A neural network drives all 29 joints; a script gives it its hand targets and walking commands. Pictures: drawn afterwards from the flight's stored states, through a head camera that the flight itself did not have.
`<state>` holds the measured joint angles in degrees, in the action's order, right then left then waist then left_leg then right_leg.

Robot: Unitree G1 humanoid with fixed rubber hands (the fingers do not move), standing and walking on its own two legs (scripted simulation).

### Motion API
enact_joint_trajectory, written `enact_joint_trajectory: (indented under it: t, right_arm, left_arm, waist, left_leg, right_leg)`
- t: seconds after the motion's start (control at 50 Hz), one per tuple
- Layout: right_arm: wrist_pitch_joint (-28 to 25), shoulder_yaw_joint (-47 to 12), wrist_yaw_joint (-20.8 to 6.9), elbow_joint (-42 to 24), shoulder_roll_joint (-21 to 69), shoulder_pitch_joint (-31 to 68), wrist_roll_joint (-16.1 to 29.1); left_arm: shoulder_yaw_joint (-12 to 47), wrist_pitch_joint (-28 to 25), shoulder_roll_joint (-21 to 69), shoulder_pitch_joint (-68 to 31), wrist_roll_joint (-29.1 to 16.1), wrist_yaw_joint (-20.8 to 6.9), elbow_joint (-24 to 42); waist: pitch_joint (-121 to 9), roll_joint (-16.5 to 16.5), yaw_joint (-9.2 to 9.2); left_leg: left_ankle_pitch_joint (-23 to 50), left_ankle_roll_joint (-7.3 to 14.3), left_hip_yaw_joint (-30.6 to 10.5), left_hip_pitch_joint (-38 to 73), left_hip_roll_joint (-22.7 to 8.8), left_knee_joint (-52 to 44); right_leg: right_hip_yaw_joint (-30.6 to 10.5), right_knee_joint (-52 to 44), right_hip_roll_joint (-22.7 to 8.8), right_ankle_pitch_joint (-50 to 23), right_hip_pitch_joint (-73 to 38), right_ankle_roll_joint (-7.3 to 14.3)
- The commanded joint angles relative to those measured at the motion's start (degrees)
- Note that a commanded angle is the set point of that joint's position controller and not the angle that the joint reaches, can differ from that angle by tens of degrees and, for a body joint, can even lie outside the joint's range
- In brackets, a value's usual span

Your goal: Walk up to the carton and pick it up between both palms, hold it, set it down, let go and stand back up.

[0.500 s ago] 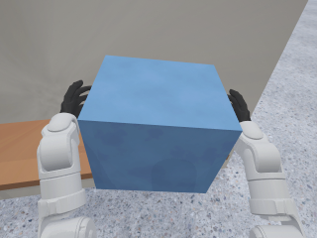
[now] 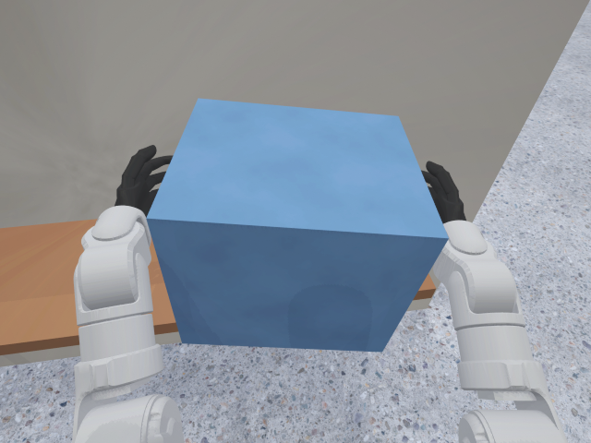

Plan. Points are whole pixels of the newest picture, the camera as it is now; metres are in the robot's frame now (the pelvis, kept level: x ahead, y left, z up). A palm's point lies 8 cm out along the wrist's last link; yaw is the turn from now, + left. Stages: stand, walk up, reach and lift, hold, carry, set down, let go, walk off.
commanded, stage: set down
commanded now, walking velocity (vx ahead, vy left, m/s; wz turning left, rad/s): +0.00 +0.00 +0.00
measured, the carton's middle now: (292, 227) +0.40 +0.00 +0.10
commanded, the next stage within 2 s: none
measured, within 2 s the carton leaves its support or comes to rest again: neither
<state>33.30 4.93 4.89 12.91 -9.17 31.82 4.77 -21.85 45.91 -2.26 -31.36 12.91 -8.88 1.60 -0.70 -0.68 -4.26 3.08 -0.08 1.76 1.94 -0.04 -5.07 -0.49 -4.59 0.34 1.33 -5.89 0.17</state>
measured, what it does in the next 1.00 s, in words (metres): stands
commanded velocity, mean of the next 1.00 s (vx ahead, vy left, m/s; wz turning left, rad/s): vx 0.00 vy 0.00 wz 0.00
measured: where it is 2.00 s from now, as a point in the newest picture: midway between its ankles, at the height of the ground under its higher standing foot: outside the picture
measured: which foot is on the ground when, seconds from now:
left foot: down 0.00-1.00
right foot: down 0.00-1.00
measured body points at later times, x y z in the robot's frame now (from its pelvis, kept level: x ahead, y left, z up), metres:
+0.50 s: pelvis +0.00 +0.00 +0.00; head +0.02 -0.01 +0.45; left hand +0.40 +0.20 +0.15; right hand +0.41 -0.19 +0.13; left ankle +0.00 +0.12 -0.76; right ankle -0.04 -0.11 -0.76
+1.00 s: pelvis +0.00 +0.00 +0.00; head +0.04 +0.00 +0.45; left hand +0.42 +0.21 +0.12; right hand +0.43 -0.18 +0.11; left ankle +0.00 +0.12 -0.76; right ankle -0.04 -0.11 -0.76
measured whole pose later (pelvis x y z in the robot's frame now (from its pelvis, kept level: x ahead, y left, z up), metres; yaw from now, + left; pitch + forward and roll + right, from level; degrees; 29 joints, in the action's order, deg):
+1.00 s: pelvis +0.00 +0.00 +0.00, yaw +3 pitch +10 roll +0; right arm 15.8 19.6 -2.0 35.1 -3.8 40.9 -11.0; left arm -24.1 23.3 -3.7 -39.4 11.7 -5.8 -27.2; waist -7.6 -1.2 -2.2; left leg 5.0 0.3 -1.2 -10.3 0.6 -5.1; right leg 2.6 -5.1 0.0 0.4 5.0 0.1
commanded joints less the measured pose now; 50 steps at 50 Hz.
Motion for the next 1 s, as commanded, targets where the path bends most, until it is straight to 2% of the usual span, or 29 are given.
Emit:
enact_joint_trajectory:
  t: [0.0,0.02,0.06,0.08,0.1,0.14,0.18,0.22,0.26,0.32,0.36,0.38,0.44,0.46,0.5,0.58,0.6,0.64,0.68,0.7,0.72,0.74,0.76,0.8,0.86,0.9,0.94,0.96,0.98]
  right_arm:
    - [-5.3,-17.4,-5.5,-14.1,19.4,34.6,4.7]
    - [-5.3,-17.7,-5.8,-12.4,19.0,34.7,4.4]
    - [-6.0,-16.1,-6.2,-10.9,17.8,34.6,3.3]
    - [-6.1,-16.6,-6.4,-9.8,18.4,34.5,3.7]
    - [-6.4,-15.3,-6.5,-9.4,18.4,34.4,2.7]
    - [-6.9,-13.3,-6.3,-7.4,18.1,35.2,0.6]
    - [-7.8,-13.4,-6.9,-6.5,19.1,36.4,0.1]
    - [-8.7,-12.8,-7.3,-5.7,20.3,38.2,-0.5]
    - [-10.0,-13.2,-7.6,-7.1,22.1,40.3,-0.8]
    - [-10.8,-11.7,-8.0,-1.8,21.3,38.5,-3.0]
    - [-10.7,-9.1,-8.3,1.5,20.8,36.9,-4.8]
    - [-10.8,-8.9,-8.2,2.8,21.3,37.0,-5.8]
    - [-12.3,-6.8,-8.9,1.8,22.3,40.9,-6.8]
    - [-13.0,-7.7,-9.1,1.6,23.4,42.0,-6.5]
    - [-14.0,-7.1,-9.6,2.2,24.0,42.8,-7.3]
    - [-14.6,-8.3,-10.1,6.6,25.7,40.4,-7.5]
    - [-15.3,-8.5,-10.2,5.7,25.9,40.8,-7.1]
    - [-16.3,-9.0,-10.4,5.1,26.0,41.3,-6.3]
    - [-16.8,-9.2,-10.6,6.9,25.9,41.2,-6.2]
    - [-17.1,-8.0,-10.5,7.6,24.8,41.2,-7.1]
    - [-17.3,-7.7,-10.8,8.4,24.5,41.3,-7.3]
    - [-17.6,-7.0,-10.7,8.8,25.1,40.5,-8.7]
    - [-17.9,-6.2,-10.7,8.6,25.1,39.8,-8.9]
    - [-19.0,-5.3,-10.9,9.1,25.6,42.1,-9.8]
    - [-20.3,-5.3,-11.8,10.2,27.9,43.8,-10.7]
    - [-20.2,-2.2,-12.0,13.9,26.4,43.7,-13.5]
    - [-20.5,-0.9,-12.3,15.1,28.1,43.8,-14.2]
    - [-20.8,-1.4,-12.6,14.3,29.3,44.7,-14.2]
    - [-20.7,-0.5,-12.6,15.9,28.3,44.7,-15.0]
  left_arm:
    - [18.3,-3.2,15.8,-26.3,-7.5,-7.1,5.7]
    - [16.8,-3.5,14.0,-27.1,-6.8,-7.1,5.4]
    - [18.5,-4.2,15.3,-27.8,-7.8,-7.1,4.4]
    - [17.7,-4.5,15.2,-27.8,-7.5,-6.7,5.2]
    - [17.3,-4.5,14.7,-28.0,-6.9,-7.0,2.9]
    - [16.1,-5.3,14.2,-29.2,-6.7,-7.3,1.1]
    - [16.0,-6.8,14.3,-31.6,-6.8,-7.0,0.8]
    - [17.4,-8.4,15.6,-33.6,-7.2,-6.6,0.2]
    - [17.6,-9.9,16.1,-34.4,-7.7,-6.3,-0.8]
    - [15.1,-11.3,15.1,-32.8,-6.0,-6.1,-4.6]
    - [15.0,-11.6,14.8,-33.0,-6.1,-6.6,-7.1]
    - [14.0,-12.2,14.3,-33.1,-5.9,-7.0,-8.8]
    - [15.4,-14.4,16.6,-36.3,-7.0,-7.0,-10.6]
    - [14.6,-15.2,16.7,-36.5,-6.4,-6.7,-11.5]
    - [16.8,-16.6,17.2,-38.8,-7.3,-6.2,-10.7]
    - [14.2,-18.3,15.9,-37.0,-4.8,-5.5,-12.8]
    - [15.0,-18.8,16.7,-37.0,-5.2,-5.0,-11.4]
    - [15.9,-19.1,18.1,-35.3,-5.7,-4.2,-11.6]
    - [15.9,-19.5,17.2,-35.4,-5.3,-3.6,-11.8]
    - [16.4,-19.4,18.1,-35.0,-6.0,-3.5,-13.1]
    - [14.3,-19.5,17.0,-34.8,-5.2,-3.5,-14.7]
    - [14.7,-20.0,18.0,-33.7,-5.3,-3.8,-16.4]
    - [15.6,-20.7,18.1,-34.7,-6.1,-4.0,-15.9]
    - [17.3,-22.7,18.8,-38.2,-6.4,-3.7,-15.5]
    - [18.8,-25.3,19.5,-41.2,-7.6,-2.8,-16.0]
    - [17.1,-26.4,19.0,-42.5,-6.8,-2.5,-19.6]
    - [15.7,-27.5,18.3,-43.9,-6.4,-2.7,-21.8]
    - [15.1,-28.0,17.3,-43.9,-5.7,-2.7,-23.8]
    - [15.0,-28.1,17.8,-43.6,-5.4,-2.6,-25.6]
  waist:
    - [-24.1,1.8,1.32]
    - [-24.8,2.2,2.64]
    - [-25.1,0.1,0.58]
    - [-23.4,0.8,1.78]
    - [-22.5,-0.4,1.29]
    - [-21.6,1.2,0.41]
    - [-23.8,1.8,1.18]
    - [-25.7,-1.8,0.36]
    - [-29.1,-0.5,1.11]
    - [-26.7,0.1,1.40]
    - [-25.9,0.8,-0.11]
    - [-25.3,1.7,0.13]
    - [-28.0,0.3,-0.65]
    - [-28.5,0.9,0.74]
    - [-31.1,-0.5,-0.59]
    - [-31.8,1.4,1.76]
    - [-32.9,-1.4,1.85]
    - [-34.2,-1.8,2.59]
    - [-34.4,-1.5,3.31]
    - [-33.6,-1.9,2.18]
    - [-32.1,-0.5,3.65]
    - [-31.1,0.7,2.78]
    - [-31.2,0.4,1.48]
    - [-34.8,-2.5,0.74]
    - [-39.2,-1.0,1.08]
    - [-36.2,-0.3,-0.03]
    - [-35.3,0.5,0.46]
    - [-35.9,0.5,2.03]
    - [-34.4,-0.2,0.96]
  left_leg:
    - [15.1,0.8,0.3,6.0,0.9,2.2]
    - [14.2,1.1,0.4,5.0,1.1,1.6]
    - [14.3,0.5,0.1,6.5,0.9,1.6]
    - [14.4,0.4,0.3,6.6,0.8,1.7]
    - [13.8,0.3,0.6,7.3,1.2,2.1]
    - [12.1,0.5,0.6,5.0,1.1,1.9]
    - [10.9,1.1,0.2,4.1,1.0,1.0]
    - [11.0,0.8,0.3,3.5,0.9,0.8]
    - [11.0,1.3,0.0,2.6,1.1,0.8]
    - [12.1,1.4,-0.1,2.1,1.2,0.2]
    - [12.3,0.9,-0.4,3.4,1.2,1.0]
    - [11.1,1.4,-0.1,3.3,1.4,0.7]
    - [10.8,0.7,-0.7,2.0,1.5,0.8]
    - [13.0,1.0,-0.8,1.9,1.3,0.9]
    - [15.4,0.9,-1.1,3.0,1.3,1.1]
    - [15.8,1.5,-0.6,2.2,1.8,0.5]
    - [17.4,1.0,-0.9,1.7,1.6,0.8]
    - [25.0,0.2,-1.0,5.8,1.8,3.2]
    - [25.8,-0.2,-1.2,6.7,1.5,3.4]
    - [25.3,-0.5,-1.3,7.1,1.6,3.8]
    - [23.9,-0.4,-1.2,5.2,1.8,3.7]
    - [21.4,0.0,-0.7,4.6,1.8,3.1]
    - [21.8,0.1,-1.2,4.9,1.6,3.3]
    - [21.3,-0.1,-1.1,4.9,1.6,3.0]
    - [22.9,0.2,-1.7,5.7,1.7,3.7]
    - [17.5,0.2,-1.8,3.7,1.6,2.9]
    - [13.9,1.1,-1.4,1.9,1.9,2.3]
    - [13.4,2.0,-1.8,0.4,1.9,1.6]
    - [13.8,2.0,-1.8,-0.4,1.7,1.1]
  right_leg:
    - [0.0,6.6,1.6,-25.7,-9.8,-6.2]
    - [0.3,7.1,1.7,-26.0,-10.5,-6.7]
    - [0.3,6.5,2.1,-24.0,-9.6,-5.9]
    - [0.4,6.0,2.3,-22.9,-8.5,-6.1]
    - [0.3,5.8,2.3,-22.4,-7.4,-5.9]
    - [0.9,5.5,2.0,-21.3,-7.6,-5.9]
    - [0.7,5.5,1.7,-19.9,-7.1,-6.1]
    - [0.4,5.6,1.5,-19.4,-7.7,-5.6]
    - [0.3,5.9,1.3,-20.7,-8.1,-5.8]
    - [1.3,5.7,1.7,-22.9,-8.1,-5.9]
    - [1.8,4.7,2.0,-22.3,-6.4,-5.8]
    - [1.8,4.4,1.6,-22.5,-6.2,-6.0]
    - [2.0,4.1,2.1,-19.2,-4.9,-5.6]
    - [2.2,4.2,2.1,-21.2,-4.7,-5.3]
    - [2.2,3.5,2.0,-21.5,-3.2,-4.9]
    - [2.5,4.1,2.6,-26.0,-6.4,-5.4]
    - [2.1,4.4,2.3,-26.7,-7.5,-5.1]
    - [2.1,4.6,2.7,-31.7,-4.9,-4.4]
    - [1.7,4.3,2.8,-30.6,-3.8,-4.4]
    - [2.0,3.8,2.9,-30.0,-3.4,-4.3]
    - [2.4,4.1,3.1,-28.7,-2.6,-4.8]
    - [2.1,3.8,2.9,-27.3,-3.2,-4.8]
    - [2.3,3.7,3.1,-27.3,-2.4,-4.5]
    - [2.2,3.0,2.8,-24.5,-1.3,-3.9]
    - [2.9,3.5,3.1,-25.8,-0.4,-4.0]
    - [3.2,2.4,3.2,-20.3,1.6,-3.9]
    - [3.1,2.1,2.8,-18.7,1.9,-3.9]
    - [3.2,2.9,2.6,-19.0,1.6,-4.2]
    - [2.9,2.2,2.4,-19.5,0.7,-4.0]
